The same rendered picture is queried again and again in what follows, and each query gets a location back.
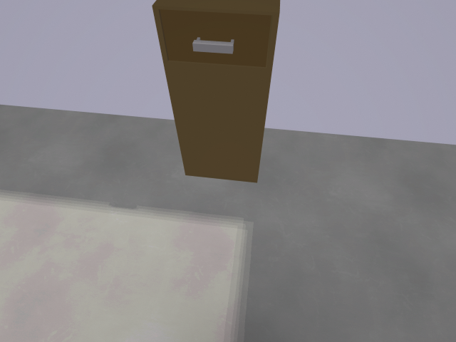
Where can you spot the handle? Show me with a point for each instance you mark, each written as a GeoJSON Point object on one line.
{"type": "Point", "coordinates": [213, 46]}

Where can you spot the cabinet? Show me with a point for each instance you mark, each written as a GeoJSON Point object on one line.
{"type": "Point", "coordinates": [219, 109]}

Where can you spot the drawer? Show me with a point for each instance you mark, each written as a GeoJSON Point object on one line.
{"type": "Point", "coordinates": [249, 31]}

